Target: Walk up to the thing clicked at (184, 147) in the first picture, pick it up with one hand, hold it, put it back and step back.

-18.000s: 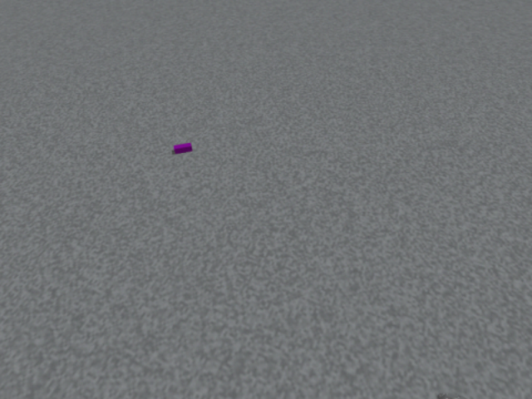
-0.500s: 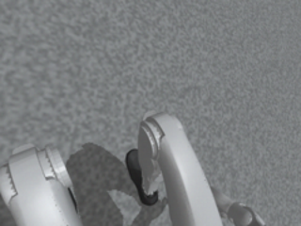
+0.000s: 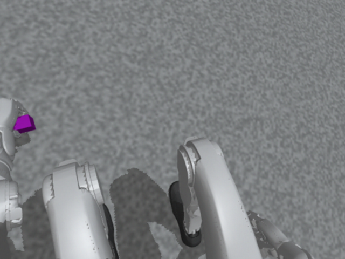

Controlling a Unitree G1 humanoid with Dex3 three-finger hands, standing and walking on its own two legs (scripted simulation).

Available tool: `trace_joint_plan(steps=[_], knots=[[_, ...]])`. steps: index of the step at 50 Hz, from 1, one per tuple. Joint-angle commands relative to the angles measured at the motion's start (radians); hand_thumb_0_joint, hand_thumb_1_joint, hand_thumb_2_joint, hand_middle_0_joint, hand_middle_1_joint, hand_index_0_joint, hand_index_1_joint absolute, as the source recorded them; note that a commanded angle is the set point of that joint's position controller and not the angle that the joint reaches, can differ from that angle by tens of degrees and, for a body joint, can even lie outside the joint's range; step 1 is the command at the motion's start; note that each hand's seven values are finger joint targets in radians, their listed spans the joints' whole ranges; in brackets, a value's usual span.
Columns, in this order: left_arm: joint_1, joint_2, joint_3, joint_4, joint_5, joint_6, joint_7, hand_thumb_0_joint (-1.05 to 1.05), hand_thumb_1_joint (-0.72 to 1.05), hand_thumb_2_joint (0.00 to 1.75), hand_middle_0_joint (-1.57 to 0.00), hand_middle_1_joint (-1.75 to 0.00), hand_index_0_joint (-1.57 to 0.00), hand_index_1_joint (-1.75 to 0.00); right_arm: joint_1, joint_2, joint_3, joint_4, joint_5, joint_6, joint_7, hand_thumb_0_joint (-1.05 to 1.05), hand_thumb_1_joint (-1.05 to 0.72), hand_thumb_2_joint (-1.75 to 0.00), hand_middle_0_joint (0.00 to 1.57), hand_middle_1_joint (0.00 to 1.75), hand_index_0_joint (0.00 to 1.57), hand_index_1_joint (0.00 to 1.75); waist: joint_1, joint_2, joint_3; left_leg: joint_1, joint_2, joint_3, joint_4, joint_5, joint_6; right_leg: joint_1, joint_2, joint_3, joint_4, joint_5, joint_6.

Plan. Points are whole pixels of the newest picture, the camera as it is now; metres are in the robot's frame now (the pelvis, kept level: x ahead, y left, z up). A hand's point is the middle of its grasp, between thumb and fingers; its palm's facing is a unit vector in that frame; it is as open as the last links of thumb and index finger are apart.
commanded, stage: settle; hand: left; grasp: from above
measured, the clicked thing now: (10, 127) +0.43 +0.34 -0.21
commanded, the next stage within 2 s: lift in 0.24 s
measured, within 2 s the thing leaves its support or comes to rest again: neither
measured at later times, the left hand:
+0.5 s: hand out of the picture +0.41 +0.33 -0.12, palm faces -0.40 -0.13 -0.91, open 6.2 cm
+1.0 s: hand out of the picture +0.35 +0.33 +0.02, palm faces -0.40 -0.14 -0.91, open 6.2 cm
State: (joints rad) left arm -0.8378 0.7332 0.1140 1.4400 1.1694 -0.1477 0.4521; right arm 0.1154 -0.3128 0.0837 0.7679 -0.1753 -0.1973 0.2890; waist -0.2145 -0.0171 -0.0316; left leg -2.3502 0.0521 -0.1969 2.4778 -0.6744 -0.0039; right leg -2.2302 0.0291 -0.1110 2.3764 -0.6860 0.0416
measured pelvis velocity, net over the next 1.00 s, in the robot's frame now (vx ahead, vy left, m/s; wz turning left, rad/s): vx -0.01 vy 0.00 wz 0.10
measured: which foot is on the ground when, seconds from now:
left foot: down 0.00-1.00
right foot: down 0.00-1.00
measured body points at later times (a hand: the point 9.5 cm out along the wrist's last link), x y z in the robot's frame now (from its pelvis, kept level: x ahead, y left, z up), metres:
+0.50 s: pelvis +0.00 +0.00 +0.03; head +0.21 +0.07 +0.42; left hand +0.42 +0.33 -0.07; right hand +0.09 -0.27 -0.09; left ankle +0.08 +0.13 -0.28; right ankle +0.10 -0.12 -0.28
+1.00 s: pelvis -0.01 +0.00 +0.13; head +0.16 +0.06 +0.54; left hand +0.37 +0.34 +0.08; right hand +0.14 -0.26 +0.01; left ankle +0.07 +0.13 -0.28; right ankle +0.10 -0.12 -0.28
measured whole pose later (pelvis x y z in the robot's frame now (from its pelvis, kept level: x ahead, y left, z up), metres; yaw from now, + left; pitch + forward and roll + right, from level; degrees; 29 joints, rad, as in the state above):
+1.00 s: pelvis -0.01 +0.00 +0.13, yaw +6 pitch +32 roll -7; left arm -0.53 0.58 0.00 0.82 1.04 -0.06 0.14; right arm 0.15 -0.26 -0.05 0.69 -0.02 -0.01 0.09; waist -0.09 0.04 -0.18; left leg -1.98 0.05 -0.09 2.04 -0.62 0.01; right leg -1.89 -0.01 -0.06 1.98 -0.65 0.03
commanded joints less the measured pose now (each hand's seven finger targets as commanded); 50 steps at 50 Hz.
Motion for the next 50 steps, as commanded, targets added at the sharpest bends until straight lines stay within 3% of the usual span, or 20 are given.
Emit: trace_joint_plan(steps=[1,2,7,9,12,15,17,18,19,24,27,29,31,32,35,42,43,46,47,50], knots=[[-0.282,0.284,0.045,-0.134,0.005,-0.015,-0.001,0.0,0.91,0.2,-1.3,-0.12,-1.3,-0.13,0.177,-0.26,-0.087,-0.022,0.023,0.02,-0.033,0.0,-0.9,-0.9,0.2,0.3,0.2,0.3,-0.007,0.254,-0.585,0.44,-0.023,0.115,-0.253,0.109,0.029,0.288,0.047,-0.048,-0.26,0.139,-0.075],[-0.295,0.23,0.015,-0.162,0.002,-0.022,-0.009,0.0,0.91,0.21,-1.32,-0.12,-1.31,-0.13,0.166,-0.241,-0.084,-0.036,0.023,0.027,-0.037,0.0,-0.9,-0.9,0.2,0.3,0.2,0.3,-0.002,0.262,-0.608,0.449,-0.028,0.118,-0.264,0.109,0.026,0.296,0.046,-0.043,-0.268,0.134,-0.077],[-0.308,0.267,0.033,-0.205,0.009,-0.036,-0.024,0.0,0.91,0.2,-1.31,-0.12,-1.31,-0.13,0.169,-0.236,-0.094,-0.028,0.033,0.052,-0.064,0.0,-0.9,-0.9,0.2,0.3,0.2,0.3,0.022,0.285,-0.644,0.492,-0.032,0.134,-0.286,0.125,0.024,0.296,0.037,-0.041,-0.278,0.148,-0.08],[-0.313,0.246,0.021,-0.21,0.009,-0.037,-0.03,0.0,0.93,0.21,-1.33,-0.11,-1.32,-0.12,0.176,-0.225,-0.099,-0.031,0.031,0.061,-0.073,0.0,-0.9,-0.9,0.2,0.3,0.2,0.3,0.014,0.263,-0.652,0.493,-0.03,0.135,-0.287,0.123,0.025,0.309,0.04,-0.031,-0.293,0.141,-0.079],[-0.314,0.252,0.03,-0.245,0.003,-0.035,-0.037,0.0,0.94,0.19,-1.33,-0.09,-1.33,-0.1,0.177,-0.223,-0.107,-0.028,0.036,0.073,-0.088,0.0,-0.9,-0.9,0.2,0.3,0.2,0.3,0.035,0.29,-0.686,0.527,-0.034,0.143,-0.311,0.124,0.022,0.309,0.033,-0.032,-0.301,0.144,-0.082],[-0.322,0.221,0.004,-0.247,0.008,-0.033,-0.05,0.0,0.94,0.2,-1.33,-0.1,-1.32,-0.11,0.191,-0.216,-0.115,-0.025,0.04,0.083,-0.1,0.0,-0.9,-0.9,0.2,0.3,0.2,0.3,0.02,0.264,-0.687,0.524,-0.033,0.143,-0.317,0.125,0.025,0.311,0.032,-0.032,-0.309,0.156,-0.081],[-0.324,0.228,0.013,-0.267,0.006,-0.033,-0.055,0.0,0.95,0.21,-1.39,-0.09,-1.37,-0.12,0.199,-0.216,-0.119,-0.025,0.044,0.086,-0.108,0.0,-0.92,-0.91,0.2,0.3,0.2,0.3,0.029,0.269,-0.693,0.545,-0.035,0.146,-0.328,0.132,0.026,0.312,0.026,-0.035,-0.317,0.167,-0.079],[-0.31,0.221,0.015,-0.276,0.004,-0.03,-0.059,0.0,0.93,0.16,-1.31,-0.1,-1.29,-0.09,0.201,-0.218,-0.118,-0.021,0.046,0.087,-0.111,0.0,-0.89,-0.89,0.2,0.3,0.2,0.3,0.038,0.289,-0.699,0.559,-0.037,0.152,-0.337,0.143,0.023,0.316,0.022,-0.039,-0.314,0.184,-0.079],[-0.303,0.236,0.027,-0.281,0.003,-0.028,-0.061,0.0,0.94,0.18,-1.36,-0.1,-1.35,-0.11,0.205,-0.222,-0.126,-0.023,0.048,0.087,-0.113,0.0,-0.91,-0.91,0.2,0.3,0.2,0.3,0.042,0.288,-0.702,0.579,-0.036,0.148,-0.345,0.146,0.023,0.311,0.019,-0.042,-0.314,0.185,-0.08],[-0.274,0.228,0.031,-0.35,-0.03,0.0,-0.097,0.0,0.91,0.13,-1.26,-0.15,-1.29,-0.13,0.215,-0.206,-0.146,-0.036,0.067,0.105,-0.119,0.0,-0.91,-0.9,0.2,0.3,0.2,0.3,0.072,0.295,-0.774,0.618,-0.039,0.164,-0.39,0.154,0.027,0.367,0.017,-0.023,-0.357,0.192,-0.083],[-0.248,0.194,0.008,-0.388,-0.046,0.013,-0.13,0.0,0.9,0.15,-1.26,-0.15,-1.28,-0.12,0.213,-0.197,-0.156,-0.045,0.079,0.116,-0.126,0.0,-0.9,-0.9,0.2,0.3,0.2,0.3,0.069,0.265,-0.758,0.622,-0.039,0.163,-0.419,0.132,0.03,0.38,0.018,-0.019,-0.389,0.169,-0.083],[-0.226,0.208,0.02,-0.447,-0.049,0.014,-0.149,0.0,0.9,0.17,-1.25,-0.16,-1.28,-0.13,0.214,-0.198,-0.166,-0.052,0.09,0.123,-0.133,0.0,-0.9,-0.9,0.2,0.3,0.2,0.3,0.088,0.27,-0.772,0.651,-0.04,0.16,-0.444,0.133,0.03,0.394,0.014,-0.016,-0.404,0.17,-0.083],[-0.198,0.185,0.009,-0.48,-0.061,0.018,-0.171,0.0,0.9,0.17,-1.25,-0.17,-1.28,-0.14,0.213,-0.19,-0.172,-0.065,0.096,0.131,-0.138,0.0,-0.9,-0.9,0.2,0.3,0.2,0.3,0.086,0.243,-0.78,0.663,-0.04,0.16,-0.464,0.13,0.033,0.425,0.016,-0.01,-0.431,0.166,-0.082],[-0.197,0.202,0.019,-0.515,-0.064,0.02,-0.178,0.0,0.9,0.17,-1.25,-0.17,-1.28,-0.14,0.212,-0.191,-0.174,-0.071,0.103,0.135,-0.143,0.0,-0.9,-0.9,0.2,0.3,0.2,0.3,0.089,0.239,-0.763,0.655,-0.042,0.162,-0.477,0.122,0.036,0.434,0.013,-0.005,-0.451,0.158,-0.079],[-0.145,0.159,-0.004,-0.551,-0.076,0.026,-0.206,0.0,0.9,0.16,-1.23,-0.19,-1.27,-0.15,0.206,-0.183,-0.181,-0.088,0.115,0.145,-0.157,0.0,-0.9,-0.9,0.2,0.3,0.2,0.3,0.092,0.231,-0.756,0.683,-0.041,0.155,-0.517,0.11,0.034,0.446,0.013,-0.002,-0.48,0.146,-0.079],[-0.056,0.138,-0.012,-0.71,-0.11,0.052,-0.252,0.0,0.88,0.13,-1.2,-0.2,-1.25,-0.14,0.182,-0.172,-0.195,-0.128,0.146,0.165,-0.194,0.0,-0.9,-0.9,0.2,0.3,0.2,0.3,0.123,0.228,-0.749,0.798,-0.038,0.129,-0.658,0.065,0.027,0.502,0.012,0.005,-0.567,0.105,-0.08],[-0.025,0.102,-0.035,-0.715,-0.12,0.059,-0.26,0.0,0.88,0.12,-1.18,-0.2,-1.24,-0.14,0.173,-0.167,-0.196,-0.134,0.148,0.166,-0.199,0.0,-0.9,-0.9,0.2,0.3,0.2,0.3,0.122,0.234,-0.736,0.82,-0.034,0.122,-0.684,0.052,0.024,0.506,0.013,0.002,-0.577,0.102,-0.079],[0.013,0.101,-0.033,-0.8,-0.137,0.076,-0.275,0.0,0.88,0.1,-1.17,-0.21,-1.23,-0.14,0.162,-0.163,-0.2,-0.146,0.16,0.171,-0.217,0.0,-0.9,-0.9,0.2,0.3,0.2,0.3,0.124,0.214,-0.737,0.863,-0.036,0.123,-0.73,0.056,0.025,0.558,0.009,0.013,-0.634,0.102,-0.074],[0.022,0.08,-0.053,-0.815,-0.141,0.082,-0.281,0.0,0.87,0.09,-1.17,-0.19,-1.23,-0.13,0.152,-0.155,-0.198,-0.149,0.161,0.172,-0.221,0.0,-0.9,-0.9,0.2,0.3,0.2,0.3,0.122,0.215,-0.733,0.888,-0.034,0.122,-0.747,0.057,0.024,0.576,0.011,0.015,-0.648,0.106,-0.075],[0.051,0.104,-0.034,-0.887,-0.152,0.103,-0.284,0.0,0.89,0.1,-1.18,-0.22,-1.24,-0.15,0.14,-0.149,-0.198,-0.16,0.171,0.175,-0.239,0.0,-0.9,-0.9,0.2,0.3,0.2,0.3,0.133,0.207,-0.737,0.946,-0.036,0.132,-0.799,0.071,0.024,0.646,0.009,0.028,-0.714,0.11,-0.072]])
